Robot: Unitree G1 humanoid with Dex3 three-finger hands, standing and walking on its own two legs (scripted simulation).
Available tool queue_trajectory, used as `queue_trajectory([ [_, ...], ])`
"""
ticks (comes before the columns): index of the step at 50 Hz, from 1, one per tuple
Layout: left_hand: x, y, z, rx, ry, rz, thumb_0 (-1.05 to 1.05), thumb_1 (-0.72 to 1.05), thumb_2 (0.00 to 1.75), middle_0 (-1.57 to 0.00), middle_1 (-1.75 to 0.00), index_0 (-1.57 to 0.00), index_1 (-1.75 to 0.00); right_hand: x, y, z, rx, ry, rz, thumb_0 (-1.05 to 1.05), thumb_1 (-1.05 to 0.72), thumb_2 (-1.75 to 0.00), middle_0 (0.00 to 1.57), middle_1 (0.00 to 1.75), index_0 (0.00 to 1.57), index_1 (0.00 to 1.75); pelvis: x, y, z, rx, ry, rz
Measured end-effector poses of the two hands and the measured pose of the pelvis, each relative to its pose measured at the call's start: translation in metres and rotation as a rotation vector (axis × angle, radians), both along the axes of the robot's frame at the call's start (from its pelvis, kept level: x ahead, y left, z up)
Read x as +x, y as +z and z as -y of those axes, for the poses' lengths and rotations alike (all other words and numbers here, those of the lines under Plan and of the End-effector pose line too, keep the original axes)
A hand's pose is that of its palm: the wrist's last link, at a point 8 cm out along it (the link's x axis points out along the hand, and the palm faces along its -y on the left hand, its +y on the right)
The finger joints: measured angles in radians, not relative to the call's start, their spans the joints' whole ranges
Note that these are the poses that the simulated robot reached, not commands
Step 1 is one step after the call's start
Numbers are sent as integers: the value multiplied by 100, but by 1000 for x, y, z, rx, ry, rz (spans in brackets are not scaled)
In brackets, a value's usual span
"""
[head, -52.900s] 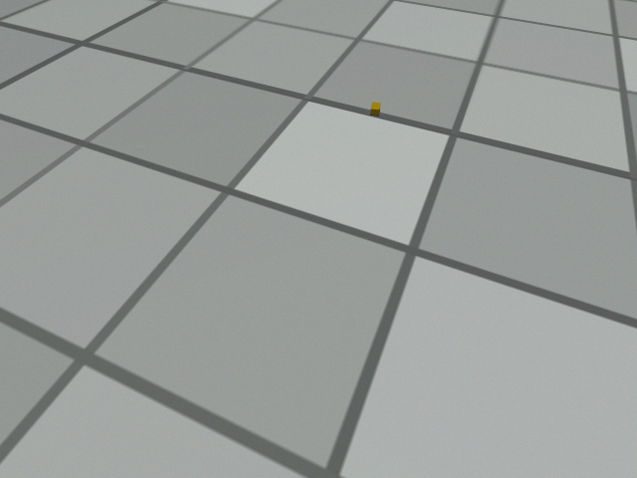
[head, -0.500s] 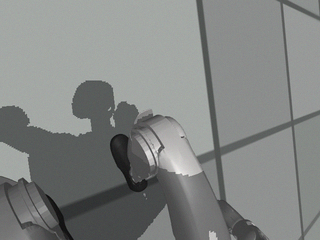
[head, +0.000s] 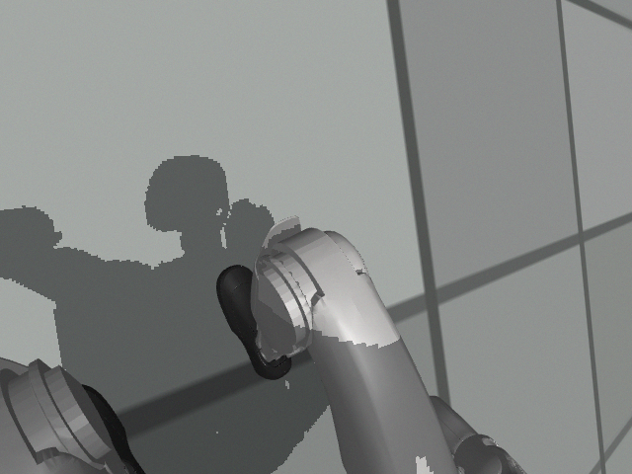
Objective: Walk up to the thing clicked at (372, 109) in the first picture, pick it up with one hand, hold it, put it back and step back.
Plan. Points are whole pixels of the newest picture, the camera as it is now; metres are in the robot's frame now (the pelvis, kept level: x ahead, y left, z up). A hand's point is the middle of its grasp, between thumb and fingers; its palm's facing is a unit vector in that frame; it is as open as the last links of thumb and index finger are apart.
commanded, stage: rest palm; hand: left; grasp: from above
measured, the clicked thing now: out of the picture +0.54 +0.32 -0.31
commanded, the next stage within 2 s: go down in 0.74 s
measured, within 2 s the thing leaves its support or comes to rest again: neither
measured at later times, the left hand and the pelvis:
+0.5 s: hand out of the picture +0.52 +0.31 -0.26, palm faces -0.46 -0.11 -0.88, open 9.7 cm; pelvis +0.00 +0.00 +0.00, yaw +0 degrees
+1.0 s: hand out of the picture +0.52 +0.32 -0.25, palm faces -0.44 -0.11 -0.89, open 10.1 cm; pelvis +0.00 +0.00 +0.00, yaw +0 degrees
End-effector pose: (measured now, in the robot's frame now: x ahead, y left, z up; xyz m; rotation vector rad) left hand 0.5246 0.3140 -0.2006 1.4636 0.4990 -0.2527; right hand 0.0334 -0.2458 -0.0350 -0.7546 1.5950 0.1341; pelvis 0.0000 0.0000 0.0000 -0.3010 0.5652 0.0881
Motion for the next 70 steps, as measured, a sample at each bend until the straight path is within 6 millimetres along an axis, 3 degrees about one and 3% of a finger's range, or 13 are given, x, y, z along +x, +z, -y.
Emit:
queue_trajectory([
  [47,0,-2,-4,-10,5,-2,0,14,46,-57,-53,-60,-51,0,2,0,-13,0,-12,0,-91,-90,21,30,20,30,1,0,-2,-4,-2,-3],
  [56,13,27,-21,13,22,61,0,4,55,-51,-65,-53,-62,4,3,2,-16,-13,-1,0,-92,-90,21,30,20,30,2,1,-2,-6,3,-14],
  [62,17,59,-43,46,55,77,0,-2,60,-46,-70,-49,-68,7,3,3,-12,-35,9,0,-92,-90,21,30,20,30,0,4,-3,-10,11,-25],
  [70,5,114,-55,41,28,57,0,-9,65,-41,-76,-43,-74,16,7,8,-15,-84,32,0,-93,-90,21,30,20,30,-3,18,-4,0,31,-48],
])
